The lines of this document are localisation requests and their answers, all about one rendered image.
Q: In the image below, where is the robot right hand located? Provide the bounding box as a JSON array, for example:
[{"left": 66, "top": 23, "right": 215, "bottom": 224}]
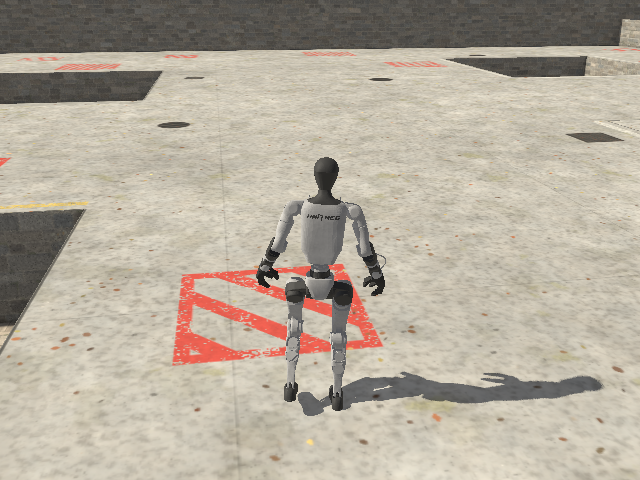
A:
[{"left": 363, "top": 273, "right": 385, "bottom": 296}]

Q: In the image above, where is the robot right thigh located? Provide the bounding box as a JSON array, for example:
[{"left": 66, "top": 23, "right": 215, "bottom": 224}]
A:
[{"left": 329, "top": 280, "right": 353, "bottom": 349}]

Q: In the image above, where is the left robot foot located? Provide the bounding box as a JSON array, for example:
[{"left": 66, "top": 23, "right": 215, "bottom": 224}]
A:
[{"left": 284, "top": 382, "right": 298, "bottom": 402}]

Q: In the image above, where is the left robot forearm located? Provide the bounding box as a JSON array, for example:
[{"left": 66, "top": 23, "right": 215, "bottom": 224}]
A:
[{"left": 260, "top": 237, "right": 280, "bottom": 272}]

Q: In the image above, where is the robot left hand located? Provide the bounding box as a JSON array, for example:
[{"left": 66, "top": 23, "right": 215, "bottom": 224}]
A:
[{"left": 256, "top": 265, "right": 279, "bottom": 288}]

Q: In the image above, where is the robot left upper arm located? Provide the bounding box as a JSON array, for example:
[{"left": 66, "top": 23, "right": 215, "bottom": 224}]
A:
[{"left": 271, "top": 200, "right": 304, "bottom": 253}]

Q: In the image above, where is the right robot forearm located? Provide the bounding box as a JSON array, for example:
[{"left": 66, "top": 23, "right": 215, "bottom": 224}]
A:
[{"left": 362, "top": 242, "right": 382, "bottom": 279}]

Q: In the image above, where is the robot right upper arm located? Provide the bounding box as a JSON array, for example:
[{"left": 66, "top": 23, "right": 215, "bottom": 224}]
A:
[{"left": 345, "top": 202, "right": 373, "bottom": 257}]

